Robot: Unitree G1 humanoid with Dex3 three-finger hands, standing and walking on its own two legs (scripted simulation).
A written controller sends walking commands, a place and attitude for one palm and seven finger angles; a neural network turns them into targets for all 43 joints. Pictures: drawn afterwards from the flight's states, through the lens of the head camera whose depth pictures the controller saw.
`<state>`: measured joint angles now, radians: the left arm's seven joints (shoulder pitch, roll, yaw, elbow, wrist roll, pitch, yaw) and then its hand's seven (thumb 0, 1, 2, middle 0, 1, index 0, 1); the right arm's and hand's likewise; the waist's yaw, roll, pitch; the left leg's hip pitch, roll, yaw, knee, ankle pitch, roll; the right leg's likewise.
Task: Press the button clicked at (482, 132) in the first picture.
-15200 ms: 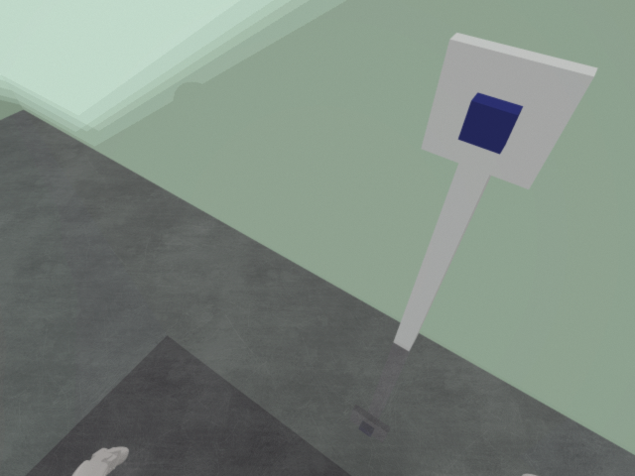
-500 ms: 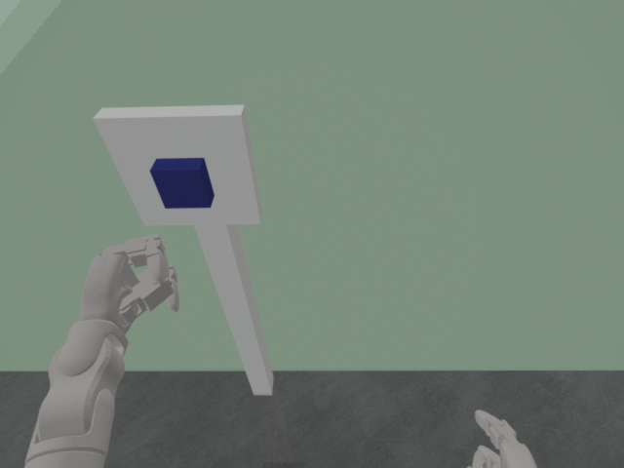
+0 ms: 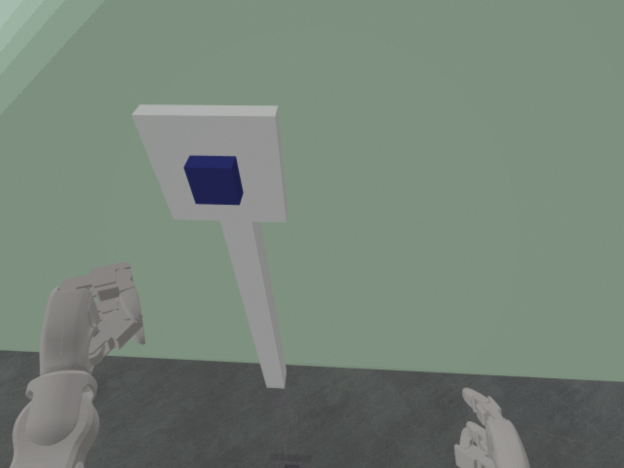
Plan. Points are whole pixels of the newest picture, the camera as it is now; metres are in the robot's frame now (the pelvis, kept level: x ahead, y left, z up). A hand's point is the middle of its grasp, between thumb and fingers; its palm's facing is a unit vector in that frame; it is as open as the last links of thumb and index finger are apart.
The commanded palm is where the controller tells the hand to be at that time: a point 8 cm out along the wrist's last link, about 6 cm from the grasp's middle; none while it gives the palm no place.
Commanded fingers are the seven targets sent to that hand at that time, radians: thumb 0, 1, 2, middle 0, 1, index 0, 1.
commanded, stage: draw the hand back to the body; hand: left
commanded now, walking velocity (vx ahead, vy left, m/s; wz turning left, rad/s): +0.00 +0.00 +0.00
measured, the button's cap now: (215, 179) +0.48 +0.20 +0.13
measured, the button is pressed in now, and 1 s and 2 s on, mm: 0 0 0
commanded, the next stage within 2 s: step back with the hand held close in 0.68 s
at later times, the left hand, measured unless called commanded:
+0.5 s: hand (76, 331) +0.19 +0.25 +0.16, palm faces +0.39 -0.83 -0.39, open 3.1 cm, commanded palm +0.15 +0.29 +0.17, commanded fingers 0.00 0.90 0.90 -1.30 -1.50 -1.30 -1.50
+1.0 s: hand (88, 330) +0.20 +0.25 +0.15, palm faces +0.33 -0.83 -0.45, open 3.1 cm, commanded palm +0.14 +0.29 +0.17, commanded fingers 0.00 0.90 0.90 -1.30 -1.50 -1.30 -1.50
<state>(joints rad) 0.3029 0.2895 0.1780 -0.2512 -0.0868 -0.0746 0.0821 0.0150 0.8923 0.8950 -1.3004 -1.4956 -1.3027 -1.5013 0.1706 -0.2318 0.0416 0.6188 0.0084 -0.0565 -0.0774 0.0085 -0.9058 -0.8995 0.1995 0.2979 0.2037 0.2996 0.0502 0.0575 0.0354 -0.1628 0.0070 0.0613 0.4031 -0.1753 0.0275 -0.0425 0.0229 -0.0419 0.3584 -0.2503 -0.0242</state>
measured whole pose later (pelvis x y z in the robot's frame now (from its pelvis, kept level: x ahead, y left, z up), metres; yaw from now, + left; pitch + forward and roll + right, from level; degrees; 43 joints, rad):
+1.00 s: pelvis +0.01 +0.01 +0.00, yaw -2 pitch +0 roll -1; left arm 0.58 0.35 0.32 -0.50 -0.06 -0.13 0.09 0.01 0.89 0.89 -1.30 -1.50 -1.30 -1.50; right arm 0.17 -0.24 0.01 0.55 0.01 0.02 -0.06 0.01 -0.91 -0.90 0.20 0.30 0.20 0.30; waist 0.03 0.07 0.01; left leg -0.24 0.02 0.09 0.44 -0.20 0.04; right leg -0.11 0.03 -0.02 0.36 -0.24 -0.01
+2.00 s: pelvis -0.14 +0.06 +0.00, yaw -3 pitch +4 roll -5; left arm 0.62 0.42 0.38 -0.66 -0.06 -0.26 0.13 0.01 0.89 0.89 -1.30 -1.50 -1.31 -1.50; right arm 0.20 -0.16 0.01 0.60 -0.03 -0.11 -0.03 0.01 -0.90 -0.90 0.20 0.30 0.21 0.30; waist 0.01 0.00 -0.04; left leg -0.46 0.04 0.05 0.31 0.07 0.07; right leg -0.16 0.07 -0.05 0.53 -0.48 -0.02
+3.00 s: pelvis -0.26 +0.13 -0.02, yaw -3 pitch -2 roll -1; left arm 0.56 0.34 0.34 -0.56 -0.02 -0.19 0.16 0.01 0.89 0.89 -1.31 -1.50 -1.31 -1.50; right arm 0.26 -0.23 -0.02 0.66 -0.02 -0.10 -0.09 0.01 -0.91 -0.90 0.20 0.30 0.20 0.30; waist 0.00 -0.04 -0.01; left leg -0.31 0.03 0.06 0.59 -0.22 0.02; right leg -0.24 -0.01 -0.07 0.64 -0.38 -0.01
